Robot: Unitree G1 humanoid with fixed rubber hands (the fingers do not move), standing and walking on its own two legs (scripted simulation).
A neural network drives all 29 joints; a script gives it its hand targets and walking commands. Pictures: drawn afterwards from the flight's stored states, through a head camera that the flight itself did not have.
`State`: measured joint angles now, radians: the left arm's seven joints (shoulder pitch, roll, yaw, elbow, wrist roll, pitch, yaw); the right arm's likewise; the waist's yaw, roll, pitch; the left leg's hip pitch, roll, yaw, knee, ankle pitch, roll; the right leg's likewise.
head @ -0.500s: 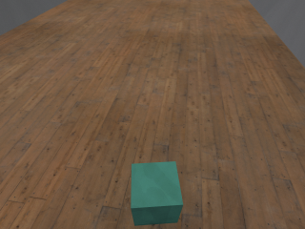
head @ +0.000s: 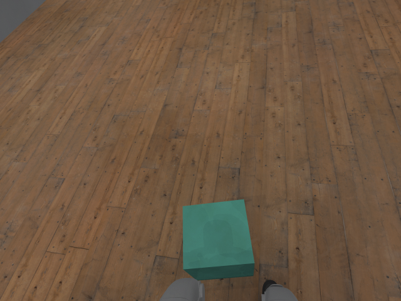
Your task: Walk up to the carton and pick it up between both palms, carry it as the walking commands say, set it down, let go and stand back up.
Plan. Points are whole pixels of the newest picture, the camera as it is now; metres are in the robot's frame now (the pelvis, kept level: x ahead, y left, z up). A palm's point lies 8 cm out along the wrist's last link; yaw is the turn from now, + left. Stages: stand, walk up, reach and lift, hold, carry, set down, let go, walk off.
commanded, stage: walk up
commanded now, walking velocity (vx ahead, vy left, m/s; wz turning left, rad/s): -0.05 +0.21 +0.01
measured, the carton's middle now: (219, 242) +0.39 +0.05 -0.62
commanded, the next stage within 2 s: stand in 1.48 s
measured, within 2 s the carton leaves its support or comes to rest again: neither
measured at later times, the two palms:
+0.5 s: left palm out of the picture +0.07 +0.32 -0.13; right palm out of the picture +0.01 -0.18 -0.11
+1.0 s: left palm out of the picture -0.01 +0.32 -0.13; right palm out of the picture +0.00 -0.17 -0.13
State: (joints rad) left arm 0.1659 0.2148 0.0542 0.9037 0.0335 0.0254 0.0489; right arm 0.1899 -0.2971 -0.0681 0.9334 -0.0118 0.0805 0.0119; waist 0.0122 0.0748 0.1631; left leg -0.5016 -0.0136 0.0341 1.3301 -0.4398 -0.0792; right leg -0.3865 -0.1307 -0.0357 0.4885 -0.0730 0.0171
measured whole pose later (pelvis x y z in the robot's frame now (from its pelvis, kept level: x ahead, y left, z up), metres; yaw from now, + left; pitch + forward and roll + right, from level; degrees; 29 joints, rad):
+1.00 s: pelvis -0.02 +0.08 +0.01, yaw +2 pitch -3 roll +0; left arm 0.25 0.19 0.02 1.07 0.01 0.01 0.03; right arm 0.25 -0.22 0.00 1.08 -0.03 -0.01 -0.04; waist 0.01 0.01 0.03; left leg -0.04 -0.02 0.01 0.35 -0.25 0.03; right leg -0.11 0.00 -0.06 0.35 -0.19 -0.02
